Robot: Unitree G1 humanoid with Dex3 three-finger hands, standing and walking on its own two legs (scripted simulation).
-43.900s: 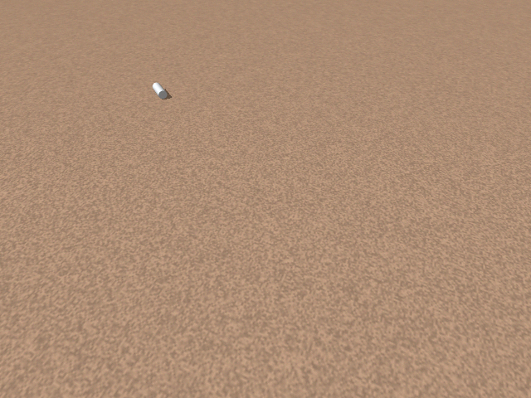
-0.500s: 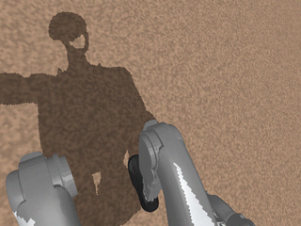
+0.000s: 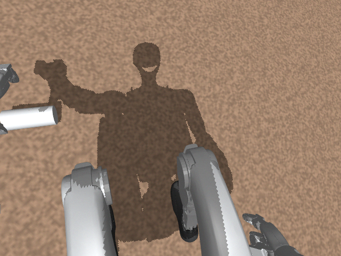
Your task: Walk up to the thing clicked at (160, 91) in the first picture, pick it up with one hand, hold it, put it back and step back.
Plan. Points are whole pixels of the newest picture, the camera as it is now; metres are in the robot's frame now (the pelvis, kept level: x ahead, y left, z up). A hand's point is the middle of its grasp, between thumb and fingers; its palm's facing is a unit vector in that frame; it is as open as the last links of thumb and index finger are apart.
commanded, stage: withdraw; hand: left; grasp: from above
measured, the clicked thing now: (30, 117) +0.50 +0.34 -0.33
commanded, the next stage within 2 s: home in 0.10 s
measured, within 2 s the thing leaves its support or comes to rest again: neither
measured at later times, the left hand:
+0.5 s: hand (6, 104) +0.48 +0.34 -0.17, palm faces -0.33 -0.20 -0.92, open 12.0 cm
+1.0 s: hand out of the picture +0.31 +0.27 +0.05, palm faces -0.08 -0.86 -0.51, open 7.5 cm
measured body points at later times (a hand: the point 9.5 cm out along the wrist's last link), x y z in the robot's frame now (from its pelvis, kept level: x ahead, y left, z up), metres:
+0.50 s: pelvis +0.01 +0.00 -0.03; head +0.25 +0.08 +0.34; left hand +0.50 +0.35 -0.12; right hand +0.05 -0.26 -0.13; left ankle +0.08 +0.12 -0.33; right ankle +0.12 -0.14 -0.33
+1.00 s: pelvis +0.02 +0.00 +0.16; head +0.18 +0.06 +0.57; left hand +0.31 +0.31 +0.08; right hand +0.25 -0.24 +0.07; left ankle +0.08 +0.12 -0.33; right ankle +0.11 -0.15 -0.33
